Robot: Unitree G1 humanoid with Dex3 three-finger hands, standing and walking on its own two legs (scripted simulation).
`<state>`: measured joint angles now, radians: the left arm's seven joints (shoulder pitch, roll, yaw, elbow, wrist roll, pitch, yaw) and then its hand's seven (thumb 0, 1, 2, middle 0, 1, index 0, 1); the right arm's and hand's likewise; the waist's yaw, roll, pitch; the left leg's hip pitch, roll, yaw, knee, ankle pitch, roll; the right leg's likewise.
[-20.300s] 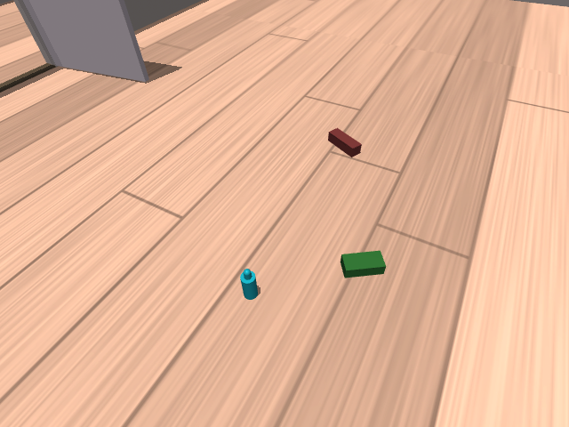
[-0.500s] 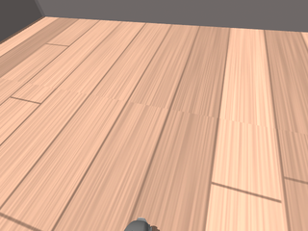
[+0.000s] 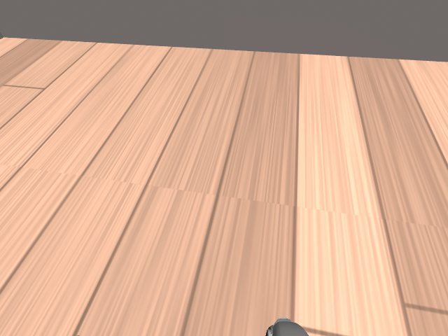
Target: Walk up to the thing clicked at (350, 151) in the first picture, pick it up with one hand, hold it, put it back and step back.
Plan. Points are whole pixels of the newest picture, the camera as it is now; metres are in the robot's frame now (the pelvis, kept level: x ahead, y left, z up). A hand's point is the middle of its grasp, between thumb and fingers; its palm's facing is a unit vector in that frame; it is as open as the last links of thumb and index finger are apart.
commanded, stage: walk up
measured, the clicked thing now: out of the picture -0.52 +0.77 -0.73
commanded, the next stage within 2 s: none
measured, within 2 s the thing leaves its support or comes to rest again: neither
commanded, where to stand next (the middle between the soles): +0.70 +0.06 m, yaw +0 degrees
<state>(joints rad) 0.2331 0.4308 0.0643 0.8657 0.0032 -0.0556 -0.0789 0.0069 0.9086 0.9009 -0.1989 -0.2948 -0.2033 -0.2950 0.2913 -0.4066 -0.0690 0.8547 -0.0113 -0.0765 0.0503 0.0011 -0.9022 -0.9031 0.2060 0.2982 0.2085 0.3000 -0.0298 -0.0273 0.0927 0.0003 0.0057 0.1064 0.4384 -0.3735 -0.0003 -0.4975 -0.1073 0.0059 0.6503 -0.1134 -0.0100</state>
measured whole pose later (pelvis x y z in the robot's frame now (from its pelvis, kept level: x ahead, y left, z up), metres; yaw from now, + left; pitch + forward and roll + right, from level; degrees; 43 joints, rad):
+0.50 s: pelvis +0.23 +0.01 +0.00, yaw +3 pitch -2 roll -2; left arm 0.39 0.43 0.06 0.87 0.01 -0.08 -0.04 0.01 0.90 0.90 -0.20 -0.30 -0.21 -0.30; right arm 0.25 -0.42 -0.08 0.88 -0.03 -0.03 0.09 0.00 -0.91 -0.90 0.20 0.30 0.20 0.30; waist 0.05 0.04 0.07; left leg -0.43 0.09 0.03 0.59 -0.17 0.02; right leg -0.08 -0.04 -0.10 0.50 -0.39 0.03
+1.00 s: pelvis +0.41 +0.02 -0.01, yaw -1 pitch -3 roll +2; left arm 0.25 0.40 0.05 0.87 0.01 -0.06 -0.06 0.01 0.91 0.90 -0.20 -0.29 -0.20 -0.30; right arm 0.36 -0.41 -0.06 0.82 -0.01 -0.05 0.04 0.00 -0.90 -0.90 0.21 0.30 0.21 0.30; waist -0.04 0.01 0.10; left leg -0.09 0.02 0.14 0.56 -0.42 0.01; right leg -0.38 -0.06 -0.04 0.57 -0.14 -0.03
